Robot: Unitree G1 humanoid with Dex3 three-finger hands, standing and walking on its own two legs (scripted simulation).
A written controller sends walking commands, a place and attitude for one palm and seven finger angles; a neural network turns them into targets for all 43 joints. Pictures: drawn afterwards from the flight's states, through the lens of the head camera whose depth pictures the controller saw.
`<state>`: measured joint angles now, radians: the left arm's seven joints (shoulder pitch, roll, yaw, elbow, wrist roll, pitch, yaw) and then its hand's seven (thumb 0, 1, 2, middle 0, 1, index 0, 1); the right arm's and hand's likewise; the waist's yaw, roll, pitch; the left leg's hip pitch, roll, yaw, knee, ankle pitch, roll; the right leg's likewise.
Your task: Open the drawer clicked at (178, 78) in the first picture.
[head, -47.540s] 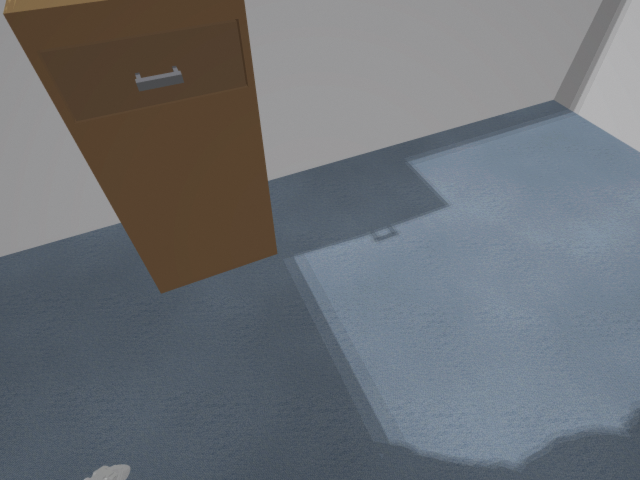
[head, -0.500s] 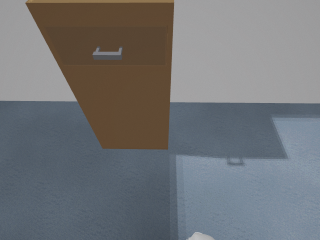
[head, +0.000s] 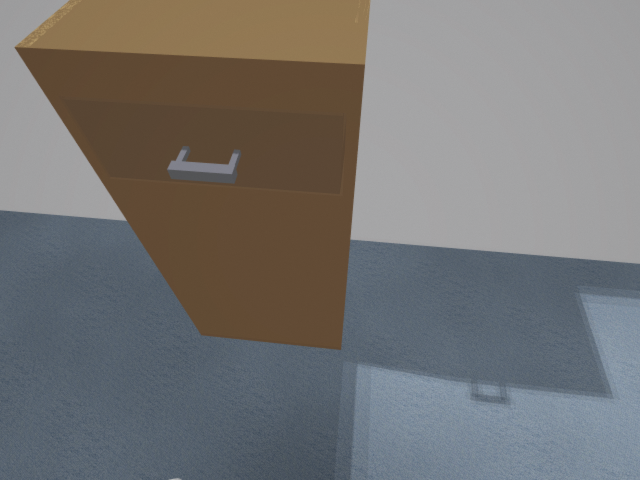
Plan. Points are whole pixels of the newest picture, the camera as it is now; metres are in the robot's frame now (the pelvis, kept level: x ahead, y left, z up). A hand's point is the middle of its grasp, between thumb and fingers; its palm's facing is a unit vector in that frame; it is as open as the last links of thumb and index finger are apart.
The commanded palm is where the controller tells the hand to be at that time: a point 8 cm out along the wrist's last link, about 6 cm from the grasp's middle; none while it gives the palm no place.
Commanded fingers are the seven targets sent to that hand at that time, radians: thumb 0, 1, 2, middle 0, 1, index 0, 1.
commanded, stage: come to a stop and stand still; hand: left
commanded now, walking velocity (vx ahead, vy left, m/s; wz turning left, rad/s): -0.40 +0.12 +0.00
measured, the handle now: (206, 163) +0.54 +0.21 +0.06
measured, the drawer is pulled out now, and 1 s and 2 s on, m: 0.00 0.00 0.00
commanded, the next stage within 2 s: look again from close up in 1.22 s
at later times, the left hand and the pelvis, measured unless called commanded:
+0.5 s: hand out of the picture +0.13 +0.18 -0.15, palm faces -0.02 -0.95 -0.32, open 7.4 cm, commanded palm none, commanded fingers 0.00 0.90 0.90 -0.20 -0.30 -0.20 -0.30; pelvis +0.05 -0.03 +0.01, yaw -2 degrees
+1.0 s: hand out of the picture +0.08 +0.23 -0.15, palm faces -0.05 -0.96 -0.26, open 7.4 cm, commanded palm none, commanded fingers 0.00 0.90 0.90 -0.20 -0.30 -0.20 -0.30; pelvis +0.03 +0.03 +0.01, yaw -4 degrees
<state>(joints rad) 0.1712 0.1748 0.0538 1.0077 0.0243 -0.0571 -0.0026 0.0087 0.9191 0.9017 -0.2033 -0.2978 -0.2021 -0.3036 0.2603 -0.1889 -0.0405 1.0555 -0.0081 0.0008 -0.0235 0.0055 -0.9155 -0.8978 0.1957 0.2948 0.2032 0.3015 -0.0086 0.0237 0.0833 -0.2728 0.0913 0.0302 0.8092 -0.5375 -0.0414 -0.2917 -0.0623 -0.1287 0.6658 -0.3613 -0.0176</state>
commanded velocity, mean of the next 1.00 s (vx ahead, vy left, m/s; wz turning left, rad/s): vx -0.09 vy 0.04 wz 0.00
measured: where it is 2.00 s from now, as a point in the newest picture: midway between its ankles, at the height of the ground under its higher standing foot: outside the picture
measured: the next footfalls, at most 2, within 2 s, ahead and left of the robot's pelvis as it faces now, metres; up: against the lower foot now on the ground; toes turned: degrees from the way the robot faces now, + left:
left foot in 0.14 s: +0.07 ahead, +0.12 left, +0.00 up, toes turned +4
right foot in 0.42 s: +0.07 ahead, -0.14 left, +0.00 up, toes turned -3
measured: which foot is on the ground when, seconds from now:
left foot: up 0.00-0.12, down 0.14-0.42, up 0.44-0.76, down 0.78-1.00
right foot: down 0.00-0.16, up 0.18-0.40, down 0.42-1.00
